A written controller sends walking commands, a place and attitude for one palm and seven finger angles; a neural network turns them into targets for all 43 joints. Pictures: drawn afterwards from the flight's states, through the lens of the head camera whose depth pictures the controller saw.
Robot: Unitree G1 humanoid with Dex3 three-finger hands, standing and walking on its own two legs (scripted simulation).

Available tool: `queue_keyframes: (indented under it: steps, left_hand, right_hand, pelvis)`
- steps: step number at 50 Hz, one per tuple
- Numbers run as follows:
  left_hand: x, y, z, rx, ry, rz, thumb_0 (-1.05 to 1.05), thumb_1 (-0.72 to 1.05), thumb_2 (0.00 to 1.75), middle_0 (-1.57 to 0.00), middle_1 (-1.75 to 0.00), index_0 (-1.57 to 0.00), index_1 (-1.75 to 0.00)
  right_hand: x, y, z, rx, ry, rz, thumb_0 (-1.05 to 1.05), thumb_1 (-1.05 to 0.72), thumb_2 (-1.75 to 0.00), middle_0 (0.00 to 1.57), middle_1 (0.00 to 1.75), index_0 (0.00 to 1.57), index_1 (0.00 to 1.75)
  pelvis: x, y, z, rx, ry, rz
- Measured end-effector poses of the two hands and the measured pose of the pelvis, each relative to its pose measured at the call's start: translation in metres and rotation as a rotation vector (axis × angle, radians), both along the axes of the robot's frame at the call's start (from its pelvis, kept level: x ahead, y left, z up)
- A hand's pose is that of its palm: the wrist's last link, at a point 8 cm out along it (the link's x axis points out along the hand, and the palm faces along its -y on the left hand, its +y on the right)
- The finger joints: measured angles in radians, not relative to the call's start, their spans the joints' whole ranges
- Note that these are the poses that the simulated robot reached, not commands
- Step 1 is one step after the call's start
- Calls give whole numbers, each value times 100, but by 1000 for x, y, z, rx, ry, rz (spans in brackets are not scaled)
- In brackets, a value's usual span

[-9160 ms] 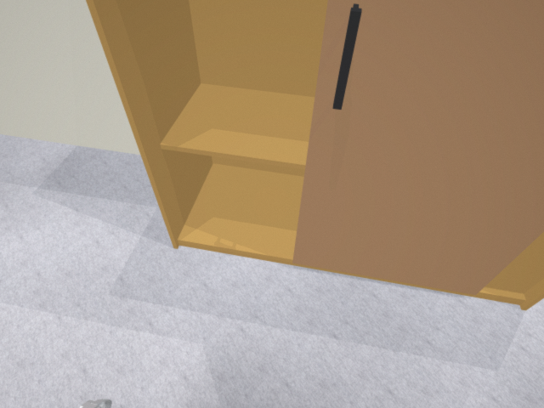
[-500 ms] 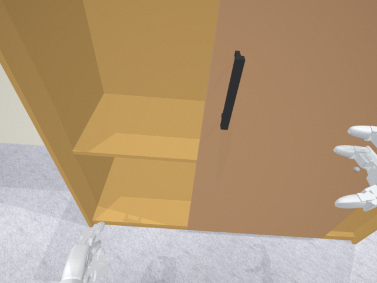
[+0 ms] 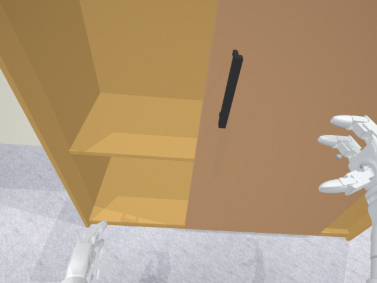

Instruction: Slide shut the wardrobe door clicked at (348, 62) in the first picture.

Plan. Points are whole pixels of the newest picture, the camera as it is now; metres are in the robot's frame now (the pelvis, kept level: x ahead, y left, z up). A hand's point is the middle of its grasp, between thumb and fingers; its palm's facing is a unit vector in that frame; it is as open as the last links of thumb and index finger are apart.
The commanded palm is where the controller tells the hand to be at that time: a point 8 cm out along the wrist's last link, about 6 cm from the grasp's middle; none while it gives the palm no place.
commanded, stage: move the hooked fingers beside the handle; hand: right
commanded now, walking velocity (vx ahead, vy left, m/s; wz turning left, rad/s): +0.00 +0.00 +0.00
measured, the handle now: (228, 91) +0.54 -0.09 +0.16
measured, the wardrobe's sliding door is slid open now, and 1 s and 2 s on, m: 0.51 0.51 0.51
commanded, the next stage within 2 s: none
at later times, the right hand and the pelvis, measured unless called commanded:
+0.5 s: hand (301, 131) +0.37 -0.22 +0.18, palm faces +0.06 +1.00 -0.03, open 14.0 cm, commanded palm +0.35 -0.27 +0.17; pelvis +0.00 +0.00 +0.00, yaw +2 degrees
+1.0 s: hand (276, 116) +0.43 -0.18 +0.17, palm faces +0.04 +1.00 -0.01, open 14.0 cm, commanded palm +0.41 -0.23 +0.17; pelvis +0.00 -0.01 +0.00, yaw +2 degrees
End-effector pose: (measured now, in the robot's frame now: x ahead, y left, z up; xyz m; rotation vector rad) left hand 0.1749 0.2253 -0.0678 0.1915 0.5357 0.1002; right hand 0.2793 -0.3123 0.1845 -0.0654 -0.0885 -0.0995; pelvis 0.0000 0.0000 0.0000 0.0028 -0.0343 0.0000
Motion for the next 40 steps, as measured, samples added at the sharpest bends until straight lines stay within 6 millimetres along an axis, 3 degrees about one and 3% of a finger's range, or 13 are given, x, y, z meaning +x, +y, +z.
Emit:
queue_keyframes:
  steps: [21,40]
  left_hand:
    - [-27,11,-11,4,87,69,1,90,90,-20,-30,-21,-30]
    - [-47,16,-19,12,183,112,1,90,90,-20,-30,-21,-30]
  right_hand:
    - [59,40,-5,28,24,37,-1,50,-30,30,120,30,120]
    - [99,58,-7,50,41,50,-1,50,-30,30,120,30,120]
  pelvis:
    - [0,-2,1,-6,23,20]
    - [4,-6,1,-4,50,29]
